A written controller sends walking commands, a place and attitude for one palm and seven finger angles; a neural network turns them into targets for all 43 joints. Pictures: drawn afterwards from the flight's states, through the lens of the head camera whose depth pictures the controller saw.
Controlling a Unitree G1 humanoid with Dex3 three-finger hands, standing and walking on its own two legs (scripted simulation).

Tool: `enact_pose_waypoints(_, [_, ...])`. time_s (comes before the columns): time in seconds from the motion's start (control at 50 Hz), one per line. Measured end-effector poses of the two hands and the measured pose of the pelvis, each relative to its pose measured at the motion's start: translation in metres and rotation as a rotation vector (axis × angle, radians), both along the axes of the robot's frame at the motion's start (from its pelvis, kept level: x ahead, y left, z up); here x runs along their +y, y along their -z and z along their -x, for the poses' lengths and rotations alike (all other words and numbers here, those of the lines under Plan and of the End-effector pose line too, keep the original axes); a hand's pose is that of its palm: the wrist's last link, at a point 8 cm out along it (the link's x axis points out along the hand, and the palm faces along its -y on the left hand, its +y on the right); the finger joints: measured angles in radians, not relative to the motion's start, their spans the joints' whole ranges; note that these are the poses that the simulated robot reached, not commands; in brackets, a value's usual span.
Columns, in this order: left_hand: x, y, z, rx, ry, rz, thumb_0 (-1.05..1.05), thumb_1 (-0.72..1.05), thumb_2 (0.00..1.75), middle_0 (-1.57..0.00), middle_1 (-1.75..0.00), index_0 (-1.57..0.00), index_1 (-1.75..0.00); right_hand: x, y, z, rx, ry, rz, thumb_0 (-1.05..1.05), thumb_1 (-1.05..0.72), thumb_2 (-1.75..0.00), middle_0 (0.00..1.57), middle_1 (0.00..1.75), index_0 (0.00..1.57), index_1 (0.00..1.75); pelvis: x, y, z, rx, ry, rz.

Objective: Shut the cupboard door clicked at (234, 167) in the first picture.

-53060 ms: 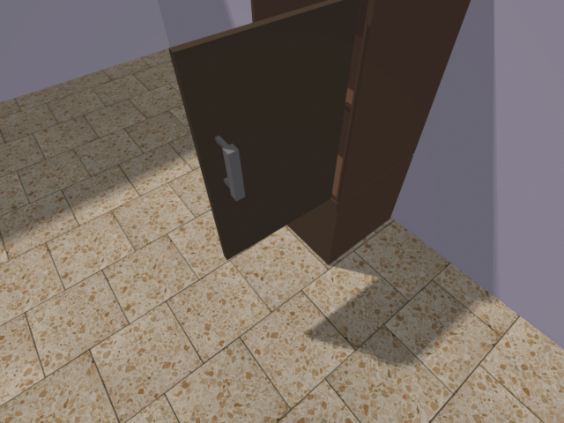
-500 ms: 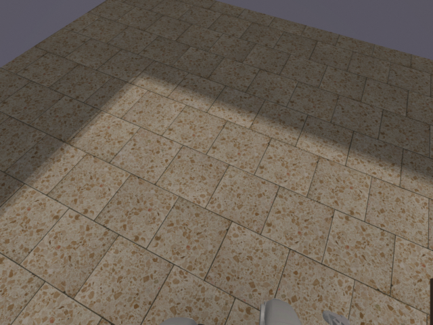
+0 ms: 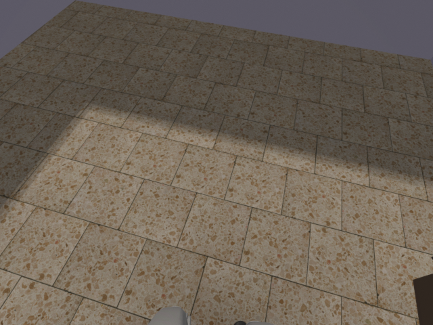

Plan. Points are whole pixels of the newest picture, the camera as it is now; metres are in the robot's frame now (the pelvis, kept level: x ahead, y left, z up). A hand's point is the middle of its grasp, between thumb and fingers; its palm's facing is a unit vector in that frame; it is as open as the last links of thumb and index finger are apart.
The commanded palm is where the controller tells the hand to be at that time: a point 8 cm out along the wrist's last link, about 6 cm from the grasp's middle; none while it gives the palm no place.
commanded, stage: turn to face it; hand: left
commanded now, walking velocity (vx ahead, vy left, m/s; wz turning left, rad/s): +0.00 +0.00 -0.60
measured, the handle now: out of the picture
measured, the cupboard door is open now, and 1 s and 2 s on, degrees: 29 29 29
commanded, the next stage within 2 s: none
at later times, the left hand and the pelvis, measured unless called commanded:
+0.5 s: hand (130, 281) +0.21 +0.20 -0.16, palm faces -0.31 -0.91 -0.28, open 7.4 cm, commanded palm none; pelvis +0.04 +0.02 -0.01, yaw -20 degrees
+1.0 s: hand (153, 252) +0.28 +0.16 -0.16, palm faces -0.59 -0.79 -0.18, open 7.4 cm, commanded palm none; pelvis +0.07 +0.05 +0.01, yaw -37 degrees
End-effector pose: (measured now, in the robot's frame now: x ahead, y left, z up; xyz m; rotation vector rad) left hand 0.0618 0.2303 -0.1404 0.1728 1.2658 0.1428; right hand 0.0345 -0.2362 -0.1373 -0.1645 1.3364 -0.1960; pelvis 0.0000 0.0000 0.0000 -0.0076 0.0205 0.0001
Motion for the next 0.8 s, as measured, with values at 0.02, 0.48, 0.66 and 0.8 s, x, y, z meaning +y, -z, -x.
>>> enact_pose_waypoints(0.02, [0.005,0.0,0.0,0.012,0.003,-0.001,-0.01,0.93,0.9,-0.21,-0.3,-0.2,-0.3,0.002,-0.002,-0.009,-0.023,0.0,0.003,0.01,-0.91,-0.9,0.2,0.3,0.2,0.29,0.002,0.0,-0.002,0.003,0.011,-0.001])
enact_pose_waypoints(0.48, [0.023,-0.015,-0.151,-0.112,0.348,-0.048,0.0,0.91,0.9,-0.2,-0.3,-0.19,-0.3,-0.004,-0.002,0.003,-0.138,0.254,0.055,0.0,-0.9,-0.9,0.21,0.3,0.21,0.3,0.022,0.009,-0.042,-0.016,0.327,0.015])
enact_pose_waypoints(0.66, [-0.006,-0.013,-0.17,-0.094,0.464,-0.038,0.0,0.91,0.9,-0.2,-0.3,-0.2,-0.3,-0.016,-0.009,0.03,-0.092,0.374,0.094,0.01,-0.91,-0.9,0.2,0.3,0.2,0.29,0.026,0.004,-0.047,-0.009,0.428,0.007])
enact_pose_waypoints(0.8, [-0.004,0.011,-0.194,-0.046,0.523,0.023,0.0,0.9,0.9,-0.2,-0.3,-0.2,-0.3,0.011,-0.02,0.031,-0.131,0.433,0.145,0.01,-0.91,-0.9,0.2,0.3,0.2,0.29,0.047,0.011,-0.065,0.004,0.51,0.015])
